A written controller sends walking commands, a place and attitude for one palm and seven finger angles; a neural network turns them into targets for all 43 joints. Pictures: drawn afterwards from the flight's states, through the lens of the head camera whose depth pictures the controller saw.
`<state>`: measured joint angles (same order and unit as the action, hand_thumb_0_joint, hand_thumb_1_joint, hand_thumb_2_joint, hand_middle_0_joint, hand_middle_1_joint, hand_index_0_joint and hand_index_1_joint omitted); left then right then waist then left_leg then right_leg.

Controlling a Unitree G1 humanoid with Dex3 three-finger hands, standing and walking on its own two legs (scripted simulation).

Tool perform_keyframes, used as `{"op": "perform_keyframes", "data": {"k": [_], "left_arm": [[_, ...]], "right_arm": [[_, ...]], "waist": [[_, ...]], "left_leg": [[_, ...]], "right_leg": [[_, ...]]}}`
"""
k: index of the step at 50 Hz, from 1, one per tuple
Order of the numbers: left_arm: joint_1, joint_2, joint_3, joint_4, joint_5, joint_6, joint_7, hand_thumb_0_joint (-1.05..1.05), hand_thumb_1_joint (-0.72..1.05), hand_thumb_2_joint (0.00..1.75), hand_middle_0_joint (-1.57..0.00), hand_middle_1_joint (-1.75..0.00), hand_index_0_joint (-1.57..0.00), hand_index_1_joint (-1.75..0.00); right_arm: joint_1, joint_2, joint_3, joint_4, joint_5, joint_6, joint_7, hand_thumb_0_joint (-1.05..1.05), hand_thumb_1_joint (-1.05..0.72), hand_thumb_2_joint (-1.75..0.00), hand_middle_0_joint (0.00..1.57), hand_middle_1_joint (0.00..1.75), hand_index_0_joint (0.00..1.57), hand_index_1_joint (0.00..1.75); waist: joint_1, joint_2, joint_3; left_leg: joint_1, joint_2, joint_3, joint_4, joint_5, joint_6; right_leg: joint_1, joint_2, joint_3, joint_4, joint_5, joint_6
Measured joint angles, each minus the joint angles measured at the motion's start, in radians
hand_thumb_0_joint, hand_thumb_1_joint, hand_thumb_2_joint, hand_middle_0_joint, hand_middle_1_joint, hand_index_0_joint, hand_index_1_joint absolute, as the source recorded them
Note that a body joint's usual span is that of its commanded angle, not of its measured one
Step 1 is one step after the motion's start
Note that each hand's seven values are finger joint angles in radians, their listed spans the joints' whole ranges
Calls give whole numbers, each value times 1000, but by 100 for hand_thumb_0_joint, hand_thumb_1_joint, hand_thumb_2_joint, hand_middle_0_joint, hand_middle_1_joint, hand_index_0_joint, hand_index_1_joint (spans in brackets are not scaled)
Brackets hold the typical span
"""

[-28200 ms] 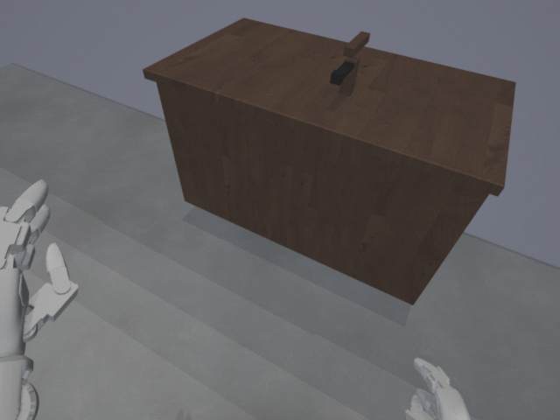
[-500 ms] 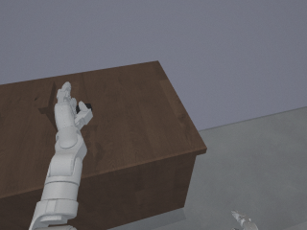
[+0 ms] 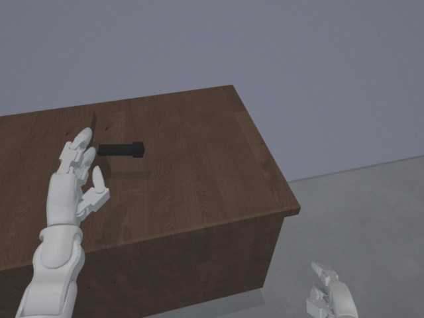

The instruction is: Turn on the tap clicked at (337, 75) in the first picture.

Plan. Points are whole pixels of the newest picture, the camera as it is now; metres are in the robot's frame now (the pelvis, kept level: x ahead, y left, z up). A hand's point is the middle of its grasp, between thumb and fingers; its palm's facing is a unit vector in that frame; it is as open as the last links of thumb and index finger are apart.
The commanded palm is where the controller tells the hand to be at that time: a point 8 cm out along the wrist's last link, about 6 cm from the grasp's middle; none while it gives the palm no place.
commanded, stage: draw the hand back beside the body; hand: left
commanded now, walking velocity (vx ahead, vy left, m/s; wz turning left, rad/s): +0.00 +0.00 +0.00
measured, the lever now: (137, 149) +0.47 +0.23 +0.05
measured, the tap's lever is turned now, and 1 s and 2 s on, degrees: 77 77 77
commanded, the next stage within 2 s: step back with the hand held close in 0.76 s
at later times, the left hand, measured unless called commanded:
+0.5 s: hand (57, 226) +0.20 +0.25 +0.15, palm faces +0.41 -0.85 -0.34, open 7.4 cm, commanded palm +0.16 +0.29 +0.16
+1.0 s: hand (53, 224) +0.19 +0.24 +0.17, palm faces +0.44 -0.82 -0.38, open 7.4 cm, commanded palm +0.15 +0.28 +0.17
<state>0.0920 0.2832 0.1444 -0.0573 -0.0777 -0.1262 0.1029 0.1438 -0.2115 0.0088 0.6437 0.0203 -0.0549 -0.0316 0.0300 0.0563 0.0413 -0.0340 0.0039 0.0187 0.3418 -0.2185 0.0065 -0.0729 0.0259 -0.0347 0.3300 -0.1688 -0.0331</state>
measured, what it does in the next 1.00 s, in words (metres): stands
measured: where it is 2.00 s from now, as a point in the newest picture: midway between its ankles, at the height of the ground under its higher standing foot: outside the picture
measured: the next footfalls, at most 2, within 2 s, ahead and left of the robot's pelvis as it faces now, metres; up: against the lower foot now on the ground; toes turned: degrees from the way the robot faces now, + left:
none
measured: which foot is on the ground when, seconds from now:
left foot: down 0.00-1.00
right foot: down 0.00-1.00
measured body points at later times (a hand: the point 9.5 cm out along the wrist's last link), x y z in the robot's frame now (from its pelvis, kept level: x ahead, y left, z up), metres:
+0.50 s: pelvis +0.01 +0.01 +0.00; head -0.01 -0.01 +0.45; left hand +0.17 +0.29 +0.17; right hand +0.20 -0.21 -0.09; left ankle -0.01 +0.11 -0.75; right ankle +0.01 -0.10 -0.75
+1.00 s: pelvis -0.01 -0.01 +0.00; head -0.01 -0.03 +0.45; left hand +0.16 +0.28 +0.19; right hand +0.19 -0.23 -0.09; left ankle -0.01 +0.11 -0.75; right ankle +0.01 -0.10 -0.75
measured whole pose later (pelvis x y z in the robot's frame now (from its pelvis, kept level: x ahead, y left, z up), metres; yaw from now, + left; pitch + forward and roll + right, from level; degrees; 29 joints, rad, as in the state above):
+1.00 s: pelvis -0.01 -0.01 +0.00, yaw +1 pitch -3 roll -1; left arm 0.41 0.34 0.31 -0.37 -0.08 -0.19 0.11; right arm 0.16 -0.23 0.00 0.62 0.01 -0.08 -0.05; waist 0.05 0.08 0.04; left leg -0.12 0.02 -0.01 0.43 -0.24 0.00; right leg -0.14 0.04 -0.06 0.37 -0.18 -0.04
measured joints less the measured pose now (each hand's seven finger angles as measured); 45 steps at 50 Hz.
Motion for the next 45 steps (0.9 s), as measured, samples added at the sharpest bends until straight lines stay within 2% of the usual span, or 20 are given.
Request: {"op": "perform_keyframes", "data": {"k": [12,26,33,45], "left_arm": [[165,13,44,-180,-2,16,-1,2,89,90,-20,-27,-20,-27],[346,42,107,-328,0,10,13,2,89,90,-21,-30,-21,-30],[333,31,107,-313,4,2,22,2,89,90,-21,-30,-21,-31],[334,33,100,-313,2,-9,18,2,89,90,-21,-30,-21,-31]], "right_arm": [[19,-3,3,-1,-11,8,4,1,-90,-90,20,30,20,30],[33,-13,-11,1,-14,-15,-2,1,-90,-90,20,30,20,30],[26,-19,-15,11,-11,-29,-13,1,-90,-90,20,30,20,30],[22,-12,-13,7,-13,-45,-17,1,-90,-90,20,30,20,30]], "waist": [[31,4,4],[33,10,-7],[41,17,-1],[30,20,2]], "left_leg": [[-1,-11,-13,18,-16,9],[-22,-8,-21,52,-32,6],[-32,-6,-31,65,-31,3],[-32,5,-30,63,-25,-8]], "right_leg": [[11,-11,-12,5,-14,10],[-3,-9,-21,28,-27,8],[-10,-8,-30,40,-29,4],[-13,3,-30,40,-24,-7]]}}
